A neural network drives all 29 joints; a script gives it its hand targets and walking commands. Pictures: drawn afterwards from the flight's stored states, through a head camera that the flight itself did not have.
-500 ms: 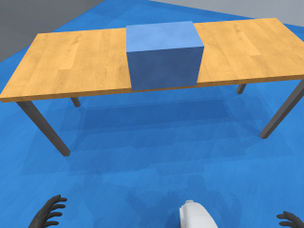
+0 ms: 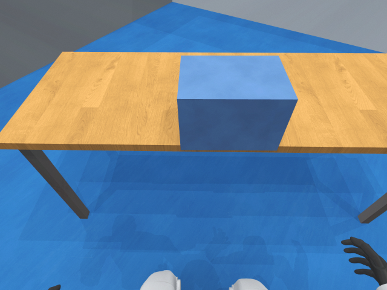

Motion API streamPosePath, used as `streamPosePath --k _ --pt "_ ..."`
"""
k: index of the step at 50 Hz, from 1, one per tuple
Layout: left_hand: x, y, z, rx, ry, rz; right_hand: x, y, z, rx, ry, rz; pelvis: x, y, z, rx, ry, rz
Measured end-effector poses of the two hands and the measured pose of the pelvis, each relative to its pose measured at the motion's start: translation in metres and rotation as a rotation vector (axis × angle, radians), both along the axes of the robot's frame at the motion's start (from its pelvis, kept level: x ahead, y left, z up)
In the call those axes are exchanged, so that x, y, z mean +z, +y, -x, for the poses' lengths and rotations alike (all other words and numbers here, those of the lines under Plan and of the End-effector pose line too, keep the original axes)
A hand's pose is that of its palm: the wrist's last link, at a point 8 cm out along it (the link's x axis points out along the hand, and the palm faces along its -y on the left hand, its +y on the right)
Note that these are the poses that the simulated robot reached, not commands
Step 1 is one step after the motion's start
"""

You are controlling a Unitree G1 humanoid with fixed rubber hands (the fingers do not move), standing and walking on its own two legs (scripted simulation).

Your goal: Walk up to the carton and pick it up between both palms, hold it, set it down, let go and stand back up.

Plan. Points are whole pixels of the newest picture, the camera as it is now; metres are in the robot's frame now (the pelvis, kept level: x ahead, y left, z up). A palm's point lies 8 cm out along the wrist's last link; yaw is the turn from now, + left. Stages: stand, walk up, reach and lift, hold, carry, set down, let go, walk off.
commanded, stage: walk up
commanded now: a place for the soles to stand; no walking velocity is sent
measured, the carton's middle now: (229, 103) +0.61 -0.05 +0.01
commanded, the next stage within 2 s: none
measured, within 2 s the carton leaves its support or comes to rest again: neither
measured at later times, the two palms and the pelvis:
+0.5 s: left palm (99, 218) +0.25 +0.25 -0.02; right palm out of the picture +0.19 -0.37 -0.06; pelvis +0.08 -0.06 +0.02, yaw +2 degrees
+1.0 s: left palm (80, 255) +0.18 +0.28 -0.05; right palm (385, 247) +0.23 -0.36 -0.05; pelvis +0.09 -0.06 +0.04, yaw +6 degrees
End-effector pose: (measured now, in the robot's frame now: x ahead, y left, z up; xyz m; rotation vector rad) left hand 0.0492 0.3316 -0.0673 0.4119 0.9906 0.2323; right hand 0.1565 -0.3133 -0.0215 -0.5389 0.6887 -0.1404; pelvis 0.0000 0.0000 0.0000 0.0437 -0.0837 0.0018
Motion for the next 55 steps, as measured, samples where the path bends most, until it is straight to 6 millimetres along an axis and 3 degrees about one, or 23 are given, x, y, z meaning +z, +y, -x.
streamPosePath --k 6,9,13,18,24,31,37,55 --pt "0.016 -0.029 -0.108 -0.152 -0.118 0.02 0.005 -0.033 0.039 -0.135 0.078 0.038 0.01 -0.013 -0.028 -0.024 -0.011 0.012" --pt "0.027 -0.046 -0.149 -0.203 -0.165 0.019 0.0 -0.05 0.048 -0.172 0.123 0.04 0.01 -0.023 -0.039 -0.019 -0.011 0.021" --pt "0.032 -0.062 -0.18 -0.204 -0.205 -0.019 -0.025 -0.066 0.036 -0.177 0.165 -0.002 0.0 -0.039 -0.052 -0.004 -0.021 0.059" --pt "0.041 -0.074 -0.196 -0.161 -0.252 -0.014 -0.046 -0.06 0.007 -0.169 0.191 -0.084 0.0 -0.047 -0.065 0.003 -0.016 0.038" --pt "0.046 -0.081 -0.199 -0.098 -0.225 0.015 -0.041 -0.054 -0.031 -0.115 0.187 -0.116 0.014 -0.057 -0.082 0.026 0.006 0.025" --pt "0.045 -0.077 -0.191 -0.055 -0.172 0.013 -0.028 -0.066 -0.067 -0.087 0.176 -0.081 0.024 -0.06 -0.088 0.055 0.022 0.028" --pt "0.038 -0.068 -0.175 0.006 -0.125 0.027 -0.025 -0.069 -0.071 -0.09 0.221 -0.062 0.028 -0.06 -0.088 0.073 0.022 0.035" --pt "0.014 -0.053 -0.113 0.166 0.05 0.077 -0.03 -0.047 -0.076 -0.09 0.323 -0.075 0.039 -0.054 -0.089 0.12 0.029 0.053"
